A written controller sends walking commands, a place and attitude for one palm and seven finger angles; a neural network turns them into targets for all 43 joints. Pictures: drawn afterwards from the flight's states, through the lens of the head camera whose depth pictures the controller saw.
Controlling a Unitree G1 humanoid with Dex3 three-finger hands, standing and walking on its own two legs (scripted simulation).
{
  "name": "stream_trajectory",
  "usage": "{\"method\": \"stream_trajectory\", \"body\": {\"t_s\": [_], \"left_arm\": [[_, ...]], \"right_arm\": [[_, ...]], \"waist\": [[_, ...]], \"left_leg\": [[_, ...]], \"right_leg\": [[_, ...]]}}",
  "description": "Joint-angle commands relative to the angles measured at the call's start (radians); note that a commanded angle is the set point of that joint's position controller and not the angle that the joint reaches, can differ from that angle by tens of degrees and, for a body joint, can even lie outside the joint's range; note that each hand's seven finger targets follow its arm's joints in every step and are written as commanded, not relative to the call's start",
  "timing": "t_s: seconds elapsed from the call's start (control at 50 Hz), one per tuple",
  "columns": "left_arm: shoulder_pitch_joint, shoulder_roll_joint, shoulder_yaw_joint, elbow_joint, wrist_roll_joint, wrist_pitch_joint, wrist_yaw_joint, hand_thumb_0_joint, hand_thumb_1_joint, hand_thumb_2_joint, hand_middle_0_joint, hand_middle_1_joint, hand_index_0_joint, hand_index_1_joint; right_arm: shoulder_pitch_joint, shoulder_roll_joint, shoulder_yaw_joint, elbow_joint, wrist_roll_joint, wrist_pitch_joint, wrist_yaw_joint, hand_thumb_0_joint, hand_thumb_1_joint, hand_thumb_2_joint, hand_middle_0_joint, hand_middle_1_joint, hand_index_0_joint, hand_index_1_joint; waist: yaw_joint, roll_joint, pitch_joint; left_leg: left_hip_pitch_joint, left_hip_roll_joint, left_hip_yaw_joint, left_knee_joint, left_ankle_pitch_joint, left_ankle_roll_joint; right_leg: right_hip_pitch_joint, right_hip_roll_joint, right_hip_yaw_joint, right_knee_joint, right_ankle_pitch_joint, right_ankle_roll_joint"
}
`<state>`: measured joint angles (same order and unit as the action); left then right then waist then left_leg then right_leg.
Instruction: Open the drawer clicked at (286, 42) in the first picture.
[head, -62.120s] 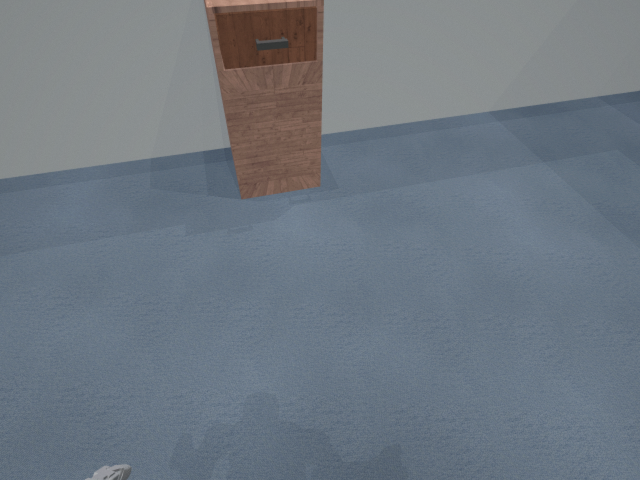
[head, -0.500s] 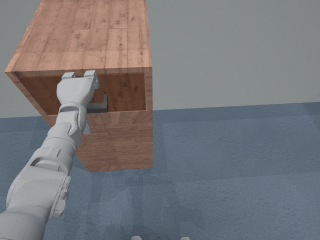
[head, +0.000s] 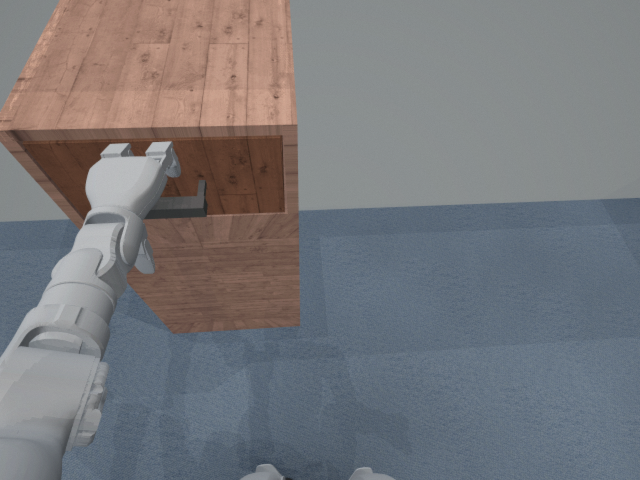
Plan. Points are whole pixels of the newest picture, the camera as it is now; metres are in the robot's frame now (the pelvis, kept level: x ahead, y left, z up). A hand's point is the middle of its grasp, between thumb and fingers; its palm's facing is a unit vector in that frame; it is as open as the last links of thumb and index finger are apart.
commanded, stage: move the hooked fingers above the handle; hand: left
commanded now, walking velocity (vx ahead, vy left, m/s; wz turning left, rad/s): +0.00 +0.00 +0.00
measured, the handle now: (170, 197) +0.52 +0.21 -0.02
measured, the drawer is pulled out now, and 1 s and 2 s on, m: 0.00 0.00 0.00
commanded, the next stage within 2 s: lower the fingers behind the handle in 0.92 s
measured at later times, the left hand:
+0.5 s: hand (150, 207) +0.47 +0.22 +0.03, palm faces -0.07 -0.06 -1.00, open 13.8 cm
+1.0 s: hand (154, 200) +0.48 +0.21 +0.03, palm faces -0.05 -0.04 -1.00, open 13.7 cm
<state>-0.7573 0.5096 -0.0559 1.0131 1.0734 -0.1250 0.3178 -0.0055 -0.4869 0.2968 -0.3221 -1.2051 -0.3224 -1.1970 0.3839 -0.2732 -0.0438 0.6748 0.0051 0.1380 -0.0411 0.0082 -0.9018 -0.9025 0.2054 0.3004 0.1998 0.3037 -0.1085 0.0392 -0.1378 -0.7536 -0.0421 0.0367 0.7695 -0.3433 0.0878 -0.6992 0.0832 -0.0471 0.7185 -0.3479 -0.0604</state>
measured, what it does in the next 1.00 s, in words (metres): stands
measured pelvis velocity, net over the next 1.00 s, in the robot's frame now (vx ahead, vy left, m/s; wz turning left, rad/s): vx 0.01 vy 0.01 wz -0.01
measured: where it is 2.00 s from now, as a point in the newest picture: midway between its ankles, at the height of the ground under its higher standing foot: outside the picture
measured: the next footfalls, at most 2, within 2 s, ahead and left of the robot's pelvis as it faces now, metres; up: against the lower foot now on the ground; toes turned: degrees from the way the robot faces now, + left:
none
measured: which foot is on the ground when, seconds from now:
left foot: down 0.00-1.00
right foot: down 0.00-1.00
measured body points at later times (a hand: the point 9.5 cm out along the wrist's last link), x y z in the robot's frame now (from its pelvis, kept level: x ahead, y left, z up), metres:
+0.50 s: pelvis +0.01 +0.01 +0.01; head +0.08 +0.01 +0.45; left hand +0.46 +0.22 +0.08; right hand +0.05 -0.26 -0.12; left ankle +0.00 +0.06 -0.71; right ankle -0.01 -0.09 -0.71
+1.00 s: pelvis +0.01 +0.01 +0.00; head +0.09 +0.01 +0.45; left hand +0.47 +0.21 +0.08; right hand +0.04 -0.26 -0.12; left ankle +0.00 +0.06 -0.71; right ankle -0.01 -0.09 -0.71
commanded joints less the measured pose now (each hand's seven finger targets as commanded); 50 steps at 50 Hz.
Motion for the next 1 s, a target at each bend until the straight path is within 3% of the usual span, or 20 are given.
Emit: {"method": "stream_trajectory", "body": {"t_s": [0.0,0.04,0.14,0.28,0.32,0.36,0.4,0.42,0.46,0.54,0.6,0.62,0.66,0.68,0.7,0.74,0.82,0.92,0.96,0.98], "left_arm": [[-0.544,0.202,0.057,-0.189,-0.018,0.027,0.089,0.0,-0.5,0.3,-0.3,-1.2,-0.3,-1.2],[-0.486,0.185,0.053,-0.123,-0.019,0.077,0.086,0.0,-0.5,0.3,-0.3,-1.2,-0.3,-1.2],[-0.473,0.18,0.041,-0.126,-0.019,0.119,0.054,0.0,-0.5,0.3,-0.3,-1.2,-0.3,-1.2],[-0.394,0.16,0.034,-0.141,-0.015,0.083,0.009,0.0,-0.5,0.3,-0.3,-1.2,-0.3,-1.2],[-0.39,0.119,0.009,-0.175,-0.022,0.065,0.005,0.0,-0.5,0.3,-0.3,-1.2,-0.3,-1.2],[-0.392,0.203,0.075,-0.198,-0.014,0.047,0.015,0.0,-0.5,0.3,-0.3,-1.2,-0.3,-1.2],[-0.37,0.201,0.082,-0.206,-0.009,0.038,0.03,0.0,-0.5,0.3,-0.3,-1.2,-0.3,-1.2],[-0.387,0.168,0.056,-0.22,-0.013,0.037,0.037,0.0,-0.5,0.3,-0.3,-1.2,-0.3,-1.2],[-0.403,0.225,0.098,-0.205,-0.003,0.04,0.056,0.0,-0.5,0.3,-0.3,-1.2,-0.3,-1.2],[-0.45,0.195,0.067,-0.237,0.001,0.057,0.077,0.0,-0.5,0.3,-0.3,-1.2,-0.3,-1.2],[-0.479,0.121,0.007,-0.245,-0.01,0.062,0.062,0.0,-0.5,0.3,-0.3,-1.2,-0.3,-1.2],[-0.454,0.104,0.007,-0.236,-0.019,0.066,0.056,0.0,-0.5,0.3,-0.3,-1.2,-0.3,-1.2],[-0.499,0.026,-0.058,-0.241,-0.034,0.067,0.036,0.0,-0.5,0.3,-0.3,-1.2,-0.3,-1.2],[-0.465,0.063,-0.021,-0.233,-0.036,0.068,0.031,0.0,-0.5,0.3,-0.3,-1.2,-0.3,-1.2],[-0.474,0.051,-0.039,-0.22,-0.034,0.072,0.026,0.0,-0.5,0.3,-0.3,-1.2,-0.3,-1.2],[-0.46,0.11,0.009,-0.197,-0.03,0.078,0.027,0.0,-0.5,0.3,-0.3,-1.2,-0.3,-1.2],[-0.415,0.148,0.048,-0.164,-0.004,0.1,0.047,0.0,-0.5,0.3,-0.3,-1.2,-0.3,-1.2],[-0.441,0.11,0.014,-0.177,0.003,0.112,0.05,0.0,-0.5,0.3,-0.3,-1.2,-0.3,-1.2],[-0.476,0.093,-0.001,-0.168,-0.002,0.119,0.049,0.0,-0.5,0.3,-0.3,-1.2,-0.3,-1.2],[-0.479,0.123,0.02,-0.168,0.001,0.119,0.05,0.0,-0.5,0.3,-0.3,-1.2,-0.3,-1.2]], "right_arm": [[0.106,-0.153,-0.053,-0.043,-0.006,-0.013,0.008,0.0,-0.9,-0.9,0.2,0.3,0.2,0.3],[0.104,-0.152,-0.051,-0.046,-0.005,-0.006,0.02,0.0,-0.9,-0.9,0.2,0.3,0.2,0.3],[0.088,-0.152,-0.048,-0.065,0.005,0.017,0.022,0.0,-0.9,-0.9,0.2,0.3,0.2,0.3],[0.061,-0.142,-0.044,-0.093,0.008,0.024,0.009,0.0,-0.9,-0.9,0.2,0.3,0.2,0.3],[0.053,-0.135,-0.046,-0.101,0.006,0.018,0.01,0.0,-0.9,-0.9,0.2,0.3,0.2,0.3],[0.049,-0.139,-0.043,-0.104,0.003,0.02,0.009,0.0,-0.9,-0.9,0.2,0.3,0.2,0.3],[0.047,-0.134,-0.044,-0.11,0.004,0.022,0.009,0.0,-0.9,-0.9,0.2,0.3,0.2,0.3],[0.044,-0.133,-0.045,-0.109,0.001,0.019,0.009,0.0,-0.9,-0.9,0.2,0.3,0.2,0.3],[0.041,-0.139,-0.042,-0.104,0.001,0.02,0.009,0.0,-0.9,-0.9,0.2,0.3,0.2,0.3],[0.047,-0.141,-0.049,-0.096,0.002,0.012,0.013,0.0,-0.9,-0.9,0.2,0.3,0.2,0.3],[0.061,-0.14,-0.06,-0.079,0.001,0.01,0.018,0.0,-0.9,-0.9,0.2,0.3,0.2,0.3],[0.065,-0.139,-0.065,-0.077,0.0,0.01,0.019,0.0,-0.9,-0.9,0.2,0.3,0.2,0.3],[0.068,-0.135,-0.068,-0.066,0.0,0.008,0.026,0.0,-0.9,-0.9,0.2,0.3,0.2,0.3],[0.078,-0.141,-0.071,-0.062,0.0,0.01,0.023,0.0,-0.9,-0.9,0.2,0.3,0.2,0.3],[0.075,-0.141,-0.067,-0.061,0.002,0.013,0.025,0.0,-0.9,-0.9,0.2,0.3,0.2,0.3],[0.074,-0.145,-0.059,-0.061,0.002,0.017,0.022,0.0,-0.9,-0.9,0.2,0.3,0.2,0.3],[0.058,-0.142,-0.049,-0.08,0.0,0.024,0.019,0.0,-0.9,-0.9,0.2,0.3,0.2,0.3],[0.06,-0.138,-0.051,-0.09,0.004,0.023,0.02,0.0,-0.9,-0.9,0.2,0.3,0.2,0.3],[0.063,-0.138,-0.052,-0.085,0.002,0.02,0.021,0.0,-0.9,-0.9,0.2,0.3,0.2,0.3],[0.07,-0.142,-0.052,-0.084,0.005,0.018,0.019,0.0,-0.9,-0.9,0.2,0.3,0.2,0.3]], "waist": [[-0.044,0.097,-0.43],[-0.026,0.093,-0.413],[-0.023,-0.013,-0.392],[-0.003,-0.014,-0.341],[0.0,0.026,-0.328],[0.016,0.026,-0.369],[0.022,0.025,-0.376],[0.01,0.021,-0.364],[0.014,0.004,-0.356],[0.001,0.055,-0.397],[-0.024,0.079,-0.419],[-0.016,0.065,-0.418],[-0.044,0.06,-0.414],[-0.025,0.056,-0.405],[-0.032,0.047,-0.404],[-0.015,0.021,-0.379],[0.01,0.01,-0.347],[0.0,0.024,-0.356],[-0.018,0.016,-0.348],[-0.012,0.013,-0.361]], "left_leg": [[0.415,0.037,-0.082,-0.04,0.376,-0.034],[0.402,0.037,-0.073,-0.047,0.412,-0.038],[0.36,0.033,-0.058,-0.073,0.427,-0.026],[0.387,0.037,-0.059,-0.097,0.407,-0.023],[0.409,0.039,-0.058,-0.098,0.402,-0.025],[0.413,0.04,-0.063,-0.094,0.423,-0.027],[0.409,0.038,-0.063,-0.092,0.42,-0.029],[0.407,0.039,-0.059,-0.09,0.412,-0.028],[0.372,0.038,-0.062,-0.092,0.399,-0.027],[0.426,0.042,-0.069,-0.086,0.411,-0.034],[0.497,0.049,-0.082,-0.073,0.464,-0.043],[0.515,0.053,-0.09,-0.073,0.476,-0.047],[0.542,0.056,-0.096,-0.071,0.503,-0.046],[0.549,0.062,-0.105,-0.072,0.509,-0.052],[0.538,0.058,-0.104,-0.075,0.495,-0.051],[0.484,0.051,-0.095,-0.084,0.473,-0.044],[0.426,0.046,-0.082,-0.086,0.468,-0.04],[0.439,0.049,-0.082,-0.086,0.448,-0.041],[0.444,0.051,-0.089,-0.085,0.441,-0.041],[0.443,0.052,-0.088,-0.085,0.426,-0.04]], "right_leg": [[0.048,-0.009,0.054,-0.079,0.23,0.011],[0.07,-0.006,0.046,-0.079,0.26,0.009],[0.174,-0.013,0.057,-0.099,0.342,0.018],[0.176,-0.016,0.061,-0.114,0.311,0.013],[0.151,-0.015,0.058,-0.117,0.286,0.009],[0.166,-0.014,0.063,-0.106,0.297,0.007],[0.164,-0.013,0.061,-0.1,0.293,0.008],[0.156,-0.014,0.059,-0.102,0.29,0.009],[0.161,-0.014,0.062,-0.098,0.28,0.008],[0.129,-0.013,0.054,-0.093,0.267,0.009],[0.089,-0.008,0.048,-0.093,0.278,0.01],[0.086,-0.007,0.042,-0.095,0.267,0.01],[0.065,-0.007,0.04,-0.104,0.275,0.013],[0.062,-0.005,0.038,-0.101,0.263,0.011],[0.06,-0.004,0.037,-0.102,0.261,0.013],[0.092,-0.007,0.04,-0.102,0.274,0.01],[0.117,-0.006,0.042,-0.088,0.292,0.005],[0.099,-0.006,0.041,-0.088,0.271,0.006],[0.08,-0.006,0.039,-0.092,0.257,0.007],[0.084,-0.006,0.043,-0.089,0.249,0.009]]}}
